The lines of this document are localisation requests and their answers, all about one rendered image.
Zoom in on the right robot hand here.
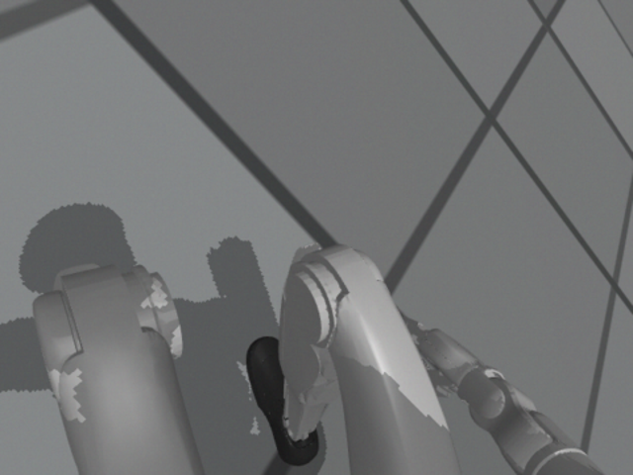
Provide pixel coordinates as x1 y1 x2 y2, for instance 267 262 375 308
404 316 486 398

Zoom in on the right robot arm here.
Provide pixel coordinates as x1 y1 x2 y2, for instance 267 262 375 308
457 366 605 475

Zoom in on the right robot foot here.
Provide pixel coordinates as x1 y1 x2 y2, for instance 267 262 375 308
246 336 318 466

